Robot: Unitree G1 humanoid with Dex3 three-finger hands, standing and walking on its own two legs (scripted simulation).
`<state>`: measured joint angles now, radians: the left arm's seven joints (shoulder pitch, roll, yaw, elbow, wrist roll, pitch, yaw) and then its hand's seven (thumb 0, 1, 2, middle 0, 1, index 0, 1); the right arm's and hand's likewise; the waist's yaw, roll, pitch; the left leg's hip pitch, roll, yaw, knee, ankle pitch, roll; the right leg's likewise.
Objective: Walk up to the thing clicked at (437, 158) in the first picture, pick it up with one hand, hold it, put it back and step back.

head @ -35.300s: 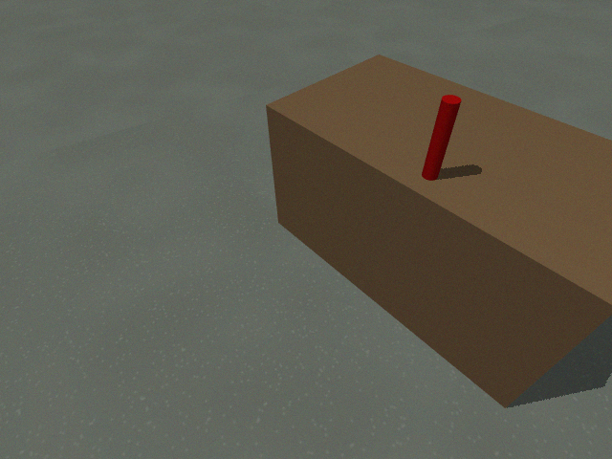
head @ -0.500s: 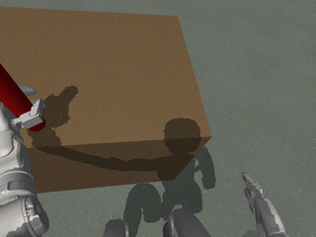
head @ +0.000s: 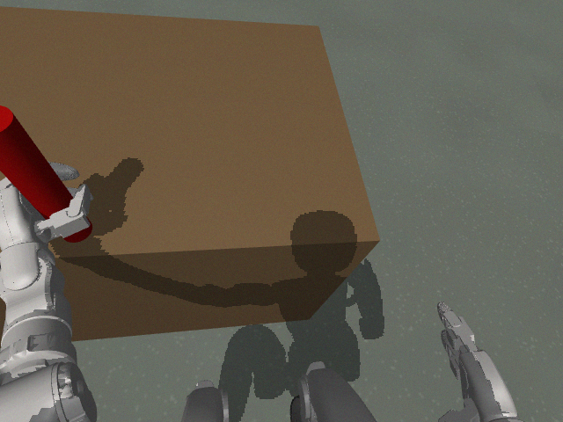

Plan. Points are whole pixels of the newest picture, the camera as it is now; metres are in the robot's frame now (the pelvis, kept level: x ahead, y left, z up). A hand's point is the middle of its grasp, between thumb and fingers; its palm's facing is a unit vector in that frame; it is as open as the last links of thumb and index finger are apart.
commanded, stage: loosen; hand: left
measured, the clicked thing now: (42, 187) +0.45 +0.28 +0.05
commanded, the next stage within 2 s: open in 0.04 s
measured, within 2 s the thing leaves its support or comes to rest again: neither
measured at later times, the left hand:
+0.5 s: hand (63, 197) +0.46 +0.27 +0.02, palm faces +0.32 -0.95 +0.02, open 15.5 cm
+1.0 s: hand out of the picture +0.46 +0.37 +0.14, palm faces +0.45 -0.86 -0.26, open 17.5 cm
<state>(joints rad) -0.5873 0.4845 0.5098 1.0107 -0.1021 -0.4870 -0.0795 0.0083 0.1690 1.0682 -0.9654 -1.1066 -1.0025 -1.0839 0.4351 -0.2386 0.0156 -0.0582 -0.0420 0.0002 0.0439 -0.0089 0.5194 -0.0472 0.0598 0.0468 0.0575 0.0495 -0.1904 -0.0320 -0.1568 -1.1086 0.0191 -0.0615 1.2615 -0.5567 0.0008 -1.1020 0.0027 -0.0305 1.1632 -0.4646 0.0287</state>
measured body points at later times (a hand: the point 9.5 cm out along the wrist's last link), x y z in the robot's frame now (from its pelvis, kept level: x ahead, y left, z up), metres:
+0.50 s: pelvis +0.01 +0.00 +0.00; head +0.13 +0.05 +0.43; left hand +0.43 +0.32 +0.02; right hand +0.16 -0.24 +0.00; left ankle +0.02 +0.11 -0.63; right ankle +0.05 -0.14 -0.63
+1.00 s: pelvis +0.02 +0.00 +0.05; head +0.11 +0.02 +0.49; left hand +0.43 +0.41 +0.15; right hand +0.16 -0.26 +0.00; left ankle +0.02 +0.11 -0.63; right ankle +0.05 -0.14 -0.63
